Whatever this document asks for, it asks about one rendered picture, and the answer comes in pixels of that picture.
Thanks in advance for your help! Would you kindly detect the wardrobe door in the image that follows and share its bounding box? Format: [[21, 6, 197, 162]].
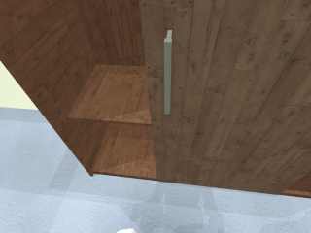
[[286, 171, 311, 192], [139, 0, 311, 195]]

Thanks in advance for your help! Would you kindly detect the handle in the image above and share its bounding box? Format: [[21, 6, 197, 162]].
[[164, 30, 172, 115]]

